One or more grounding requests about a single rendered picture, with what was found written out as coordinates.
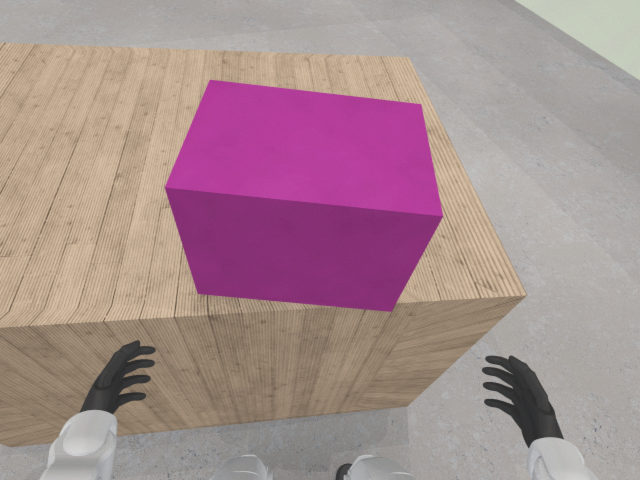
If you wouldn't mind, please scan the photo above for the right robot hand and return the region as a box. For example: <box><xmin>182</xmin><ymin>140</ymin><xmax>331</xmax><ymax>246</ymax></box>
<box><xmin>482</xmin><ymin>356</ymin><xmax>564</xmax><ymax>448</ymax></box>

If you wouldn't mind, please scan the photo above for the carton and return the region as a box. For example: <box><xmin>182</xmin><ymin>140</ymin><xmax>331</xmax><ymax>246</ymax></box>
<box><xmin>165</xmin><ymin>80</ymin><xmax>443</xmax><ymax>312</ymax></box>

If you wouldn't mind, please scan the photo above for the robot right thigh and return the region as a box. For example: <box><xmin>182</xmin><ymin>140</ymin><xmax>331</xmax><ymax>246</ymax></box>
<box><xmin>344</xmin><ymin>457</ymin><xmax>417</xmax><ymax>480</ymax></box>

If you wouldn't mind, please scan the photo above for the pedestal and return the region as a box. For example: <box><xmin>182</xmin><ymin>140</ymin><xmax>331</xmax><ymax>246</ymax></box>
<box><xmin>0</xmin><ymin>43</ymin><xmax>527</xmax><ymax>447</ymax></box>

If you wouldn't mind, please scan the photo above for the robot left forearm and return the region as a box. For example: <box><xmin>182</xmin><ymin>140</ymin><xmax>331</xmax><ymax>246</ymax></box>
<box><xmin>38</xmin><ymin>410</ymin><xmax>117</xmax><ymax>480</ymax></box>

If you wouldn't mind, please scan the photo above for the robot right shin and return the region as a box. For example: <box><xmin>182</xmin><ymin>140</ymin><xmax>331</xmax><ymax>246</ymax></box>
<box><xmin>349</xmin><ymin>455</ymin><xmax>373</xmax><ymax>470</ymax></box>

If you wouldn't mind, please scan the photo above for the robot right forearm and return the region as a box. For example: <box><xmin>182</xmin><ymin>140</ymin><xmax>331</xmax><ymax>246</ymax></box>
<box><xmin>527</xmin><ymin>437</ymin><xmax>598</xmax><ymax>480</ymax></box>

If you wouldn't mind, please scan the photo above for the left robot hand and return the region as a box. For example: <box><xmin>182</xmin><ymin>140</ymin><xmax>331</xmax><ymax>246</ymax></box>
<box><xmin>79</xmin><ymin>340</ymin><xmax>156</xmax><ymax>414</ymax></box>

